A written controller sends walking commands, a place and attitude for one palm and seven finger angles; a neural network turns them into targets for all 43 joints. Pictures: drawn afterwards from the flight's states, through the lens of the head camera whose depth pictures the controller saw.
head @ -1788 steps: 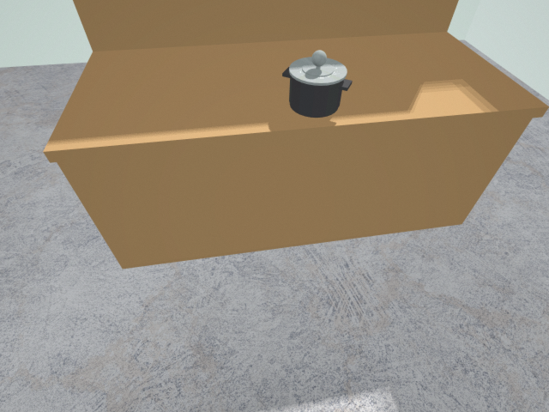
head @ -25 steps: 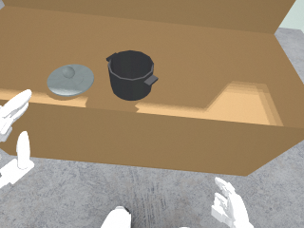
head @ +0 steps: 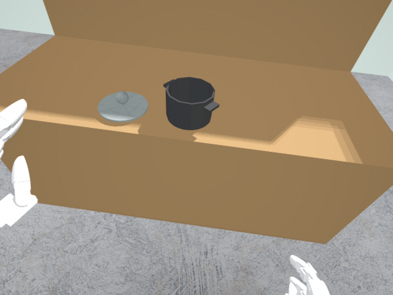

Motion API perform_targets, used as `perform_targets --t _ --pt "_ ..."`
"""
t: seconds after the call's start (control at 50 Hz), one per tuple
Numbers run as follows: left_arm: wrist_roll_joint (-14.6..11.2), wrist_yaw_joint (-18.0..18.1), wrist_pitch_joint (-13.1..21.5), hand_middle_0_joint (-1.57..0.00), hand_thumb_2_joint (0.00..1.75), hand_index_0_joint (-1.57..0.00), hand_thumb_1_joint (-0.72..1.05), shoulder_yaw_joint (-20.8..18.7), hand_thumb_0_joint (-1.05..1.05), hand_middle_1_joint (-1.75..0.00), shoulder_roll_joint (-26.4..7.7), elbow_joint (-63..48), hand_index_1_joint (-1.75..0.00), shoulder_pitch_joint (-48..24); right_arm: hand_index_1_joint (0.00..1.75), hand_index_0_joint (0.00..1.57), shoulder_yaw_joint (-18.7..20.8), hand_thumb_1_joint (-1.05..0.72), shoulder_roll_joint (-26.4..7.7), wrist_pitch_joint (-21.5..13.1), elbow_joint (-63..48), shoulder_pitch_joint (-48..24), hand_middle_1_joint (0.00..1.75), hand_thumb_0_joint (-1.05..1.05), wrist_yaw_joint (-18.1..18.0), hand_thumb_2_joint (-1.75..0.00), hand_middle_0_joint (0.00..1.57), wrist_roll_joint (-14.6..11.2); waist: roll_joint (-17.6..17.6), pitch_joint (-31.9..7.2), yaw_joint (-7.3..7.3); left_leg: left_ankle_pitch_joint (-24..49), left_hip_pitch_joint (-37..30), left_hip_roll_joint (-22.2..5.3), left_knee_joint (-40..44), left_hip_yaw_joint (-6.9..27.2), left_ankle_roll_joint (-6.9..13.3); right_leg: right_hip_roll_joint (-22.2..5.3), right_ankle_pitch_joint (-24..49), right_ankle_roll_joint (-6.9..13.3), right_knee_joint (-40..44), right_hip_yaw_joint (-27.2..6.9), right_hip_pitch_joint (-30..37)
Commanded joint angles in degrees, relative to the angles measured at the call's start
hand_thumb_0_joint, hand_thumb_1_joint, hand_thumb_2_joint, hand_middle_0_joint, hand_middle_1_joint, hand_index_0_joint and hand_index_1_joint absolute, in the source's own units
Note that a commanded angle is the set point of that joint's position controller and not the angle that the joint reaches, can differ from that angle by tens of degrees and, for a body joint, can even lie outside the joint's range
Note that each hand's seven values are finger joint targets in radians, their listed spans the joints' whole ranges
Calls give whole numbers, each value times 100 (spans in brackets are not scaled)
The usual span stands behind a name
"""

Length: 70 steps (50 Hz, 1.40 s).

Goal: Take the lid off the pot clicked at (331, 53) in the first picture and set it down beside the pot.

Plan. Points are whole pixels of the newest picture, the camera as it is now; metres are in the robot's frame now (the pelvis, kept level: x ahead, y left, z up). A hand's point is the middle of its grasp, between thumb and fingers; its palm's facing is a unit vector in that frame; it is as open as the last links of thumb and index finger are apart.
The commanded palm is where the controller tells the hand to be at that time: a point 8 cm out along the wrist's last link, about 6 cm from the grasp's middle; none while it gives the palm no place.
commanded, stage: stop stepping back and stand still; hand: left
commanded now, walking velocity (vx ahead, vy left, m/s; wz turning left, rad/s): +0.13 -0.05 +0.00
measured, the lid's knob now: (122, 97) +0.76 +0.28 -0.03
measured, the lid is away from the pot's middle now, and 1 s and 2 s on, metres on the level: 0.25 0.25 0.25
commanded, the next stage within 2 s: let the arm hang, fingers relaxed in 0.74 s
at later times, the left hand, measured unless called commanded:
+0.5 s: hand out of the picture +0.21 +0.33 +0.11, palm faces +0.27 -0.91 -0.32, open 7.4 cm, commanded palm none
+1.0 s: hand out of the picture +0.11 +0.25 -0.15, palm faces -0.08 -0.99 -0.12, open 7.3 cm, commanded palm none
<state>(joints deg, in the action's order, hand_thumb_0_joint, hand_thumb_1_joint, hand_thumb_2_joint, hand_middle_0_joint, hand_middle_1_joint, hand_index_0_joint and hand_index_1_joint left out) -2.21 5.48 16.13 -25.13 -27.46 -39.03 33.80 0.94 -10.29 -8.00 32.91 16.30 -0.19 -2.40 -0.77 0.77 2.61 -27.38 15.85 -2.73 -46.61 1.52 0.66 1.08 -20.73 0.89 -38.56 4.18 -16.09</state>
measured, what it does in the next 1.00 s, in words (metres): lifts its right foot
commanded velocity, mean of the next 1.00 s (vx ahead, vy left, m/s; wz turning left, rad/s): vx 0.08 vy -0.09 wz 0.00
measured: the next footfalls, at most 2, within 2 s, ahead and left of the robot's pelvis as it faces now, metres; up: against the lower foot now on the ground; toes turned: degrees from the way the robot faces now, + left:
right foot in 1.14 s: +0.08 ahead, -0.08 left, +0.00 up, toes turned +0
right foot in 2.00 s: +0.24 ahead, -0.01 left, +0.00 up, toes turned -2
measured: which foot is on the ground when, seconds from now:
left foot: down 0.00-1.00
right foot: down 0.00-0.18, up 0.20-1.00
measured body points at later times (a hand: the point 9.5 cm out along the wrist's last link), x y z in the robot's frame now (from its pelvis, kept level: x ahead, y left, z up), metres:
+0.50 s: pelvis -0.04 +0.08 +0.03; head -0.03 +0.13 +0.48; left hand +0.19 +0.37 +0.13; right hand +0.10 -0.15 -0.04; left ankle -0.05 +0.09 -0.71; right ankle -0.05 -0.11 -0.61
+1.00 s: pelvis +0.01 +0.07 +0.03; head +0.05 +0.13 +0.48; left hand +0.11 +0.30 -0.14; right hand -0.15 -0.12 -0.07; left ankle -0.05 +0.09 -0.71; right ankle +0.04 -0.11 -0.66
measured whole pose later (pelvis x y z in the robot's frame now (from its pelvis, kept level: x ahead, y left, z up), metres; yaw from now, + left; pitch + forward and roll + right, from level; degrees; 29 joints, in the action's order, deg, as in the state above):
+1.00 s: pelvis +0.01 +0.07 +0.03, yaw +1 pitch +3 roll -4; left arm 0.7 -0.1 -3.5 -1.6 -13.8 52.8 9.1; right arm -0.1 -3.9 -1.9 59.5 35.1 -3.3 1.2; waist -3.1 2.2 6.6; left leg -15.4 9.0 3.5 -21.1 -1.1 7.9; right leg -2.4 -16.2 -0.2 -47.1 1.1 -28.7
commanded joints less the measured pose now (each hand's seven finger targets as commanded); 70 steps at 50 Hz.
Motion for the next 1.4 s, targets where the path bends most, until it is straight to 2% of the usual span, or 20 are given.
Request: perform_targets --t 0.0,0.04,0.12,0.16,0.22,0.24,0.36,0.38,0.48,0.56,0.68,0.78,0.9,1.06,1.12,1.16,1.22,1.28,1.34,1.38 --pt "-209 72 -13 -20 90 -20 90 -703 0 -30 -684 162 -30 79 30 20 452 -90 -909 146 -791 -553 30 0 -181 -90 20 -64 -1798 -203 -83 211 1013 370 -2235 -26 94 -1553 398 835 1926 -2133 -254" --pt "-205 16 -70 -20 90 -20 90 -525 0 -30 -548 -50 -30 -41 30 20 371 -90 -803 228 -960 -829 30 0 -186 -90 20 -83 -1494 103 -120 109 571 94 -1996 203 171 -1650 -662 981 2030 -2154 -1398" --pt "-38 134 85 -20 90 -20 90 -238 0 -30 -521 -1266 -30 -644 30 20 170 -90 -724 24 -897 -909 30 0 -347 -90 20 49 184 3 18 413 -617 58 1738 -178 324 -907 -1207 456 530 -720 -1679" --pt "96 279 237 -20 90 -20 90 -158 0 -30 -506 -2014 -30 -634 30 20 200 -90 -818 -271 -937 -809 30 0 -316 -90 20 175 2723 -8 -116 -226 -381 -1238 3467 2046 587 373 -1324 88 -2852 -244 -2043" --pt "123 387 212 -20 90 -20 90 -475 0 -30 -968 -2337 -30 -947 30 20 214 -90 -698 -544 -708 -824 30 0 -131 -90 20 235 1386 69 -126 1661 -48 -1515 3210 2473 487 -26 -616 49 -3721 -977 -2048" --pt "146 438 129 -20 90 -20 90 -410 0 -30 -884 -2010 -30 -686 30 20 208 -90 -678 -524 -556 -686 30 0 -91 -90 20 193 908 153 -141 2376 -152 -1390 2922 1906 462 -44 -374 26 -3482 -832 -2016" --pt "-15 314 -206 -20 90 -20 90 -247 0 -30 -262 -908 -30 243 30 20 282 -90 -744 -171 -524 -472 30 0 -58 -90 20 225 1278 73 -46 2763 -756 -984 3058 769 8 109 0 25 -803 66 -1130" --pt "497 -94 -1139 -20 90 -20 90 1899 0 -30 1360 3558 -30 -1128 30 20 611 -90 -1037 -274 402 -133 30 0 21 -90 20 206 1339 317 739 3901 -901 -1136 2158 1018 432 -327 -330 -81 -1638 -176 -2148" --pt "592 -404 -1882 -20 90 -20 90 2084 0 -30 1464 4303 -30 -1908 30 20 566 -90 -1136 524 308 976 30 0 -169 -90 20 455 -746 -573 482 5549 -2394 -1343 1935 1535 394 -82 -442 -205 -3763 -705 -3509" --pt "471 -501 -1983 -20 90 -20 90 2075 0 -30 1399 5736 -30 -2154 30 20 251 -90 -810 595 578 674 30 0 -223 -90 20 414 301 -490 162 3850 -1592 -979 2618 1281 -81 -58 537 -360 -4367 -1023 -3267" --pt "389 -665 -1922 -20 90 -20 90 2194 0 -30 950 7319 -30 -2515 30 20 185 -90 -719 452 1156 968 30 0 -324 -90 20 335 1083 177 102 404 -726 -916 3549 1486 286 -337 1338 -339 -3670 -1054 -3432" --pt "362 -634 -1784 -20 90 -20 90 2315 0 -30 1210 8004 -30 -2512 30 20 163 -90 -463 433 1762 1713 30 0 -389 -90 20 333 1346 -193 240 790 -1479 -768 3460 1374 391 -426 1110 -252 -2300 -690 -3109" --pt "298 -602 -1680 -20 90 -20 90 2465 0 -30 1574 8442 -30 -3101 30 20 86 -90 -211 500 2390 2389 30 0 -391 -90 20 384 883 94 375 3269 -1609 -889 3078 1212 501 -377 480 -142 -898 -264 -2236" --pt "219 -435 -1619 -20 90 -20 90 2416 0 -30 1648 8869 -30 -2858 30 20 81 -90 -67 564 2869 2192 30 0 -327 -90 20 338 383 -10 60 5070 -1020 -829 2487 758 513 -189 633 35 596 -236 -221" --pt "201 -268 -1540 -20 90 -20 90 2317 0 -30 1426 9212 -30 -2044 30 20 96 -90 165 555 2881 1943 30 0 -283 -90 20 239 -69 -171 -199 4009 146 -243 1983 287 92 -733 3273 369 850 -951 1573" --pt "239 -229 -1554 -20 90 -20 90 2328 0 -30 1375 9313 -30 -2031 30 20 130 -90 320 610 2892 1948 30 0 -230 -90 20 237 -32 268 -88 1953 310 108 2129 124 34 -1077 3103 606 838 -1062 1132" --pt "211 -170 -1543 -20 90 -20 90 2260 0 -30 1597 9278 -30 -1933 30 20 207 -90 248 630 2909 1818 30 0 -285 -90 20 277 -348 -147 -99 4405 -458 -161 1947 188 143 -660 3674 461 418 -773 1005" --pt "186 -155 -1503 -20 90 -20 90 2207 0 -30 1538 9334 -30 -1785 30 20 276 -90 92 620 2834 1591 30 0 -353 -90 20 262 72 -556 -143 6143 -1064 -200 1440 28 6 -675 4289 435 281 -696 1062" --pt "234 -165 -1483 -20 90 -20 90 2173 0 -30 1502 9460 -30 -1687 30 20 303 -90 198 658 2756 1220 30 0 -324 -90 20 247 14 -312 -168 4585 -800 -73 1227 -148 -10 -894 4493 598 583 -949 1098" --pt "252 -203 -1511 -20 90 -20 90 2239 0 -30 1638 9461 -30 -1971 30 20 299 -90 271 713 2800 1034 30 0 -281 -90 20 256 -164 217 -47 2742 -821 -55 1793 -142 59 -908 3327 567 940 -1020 427"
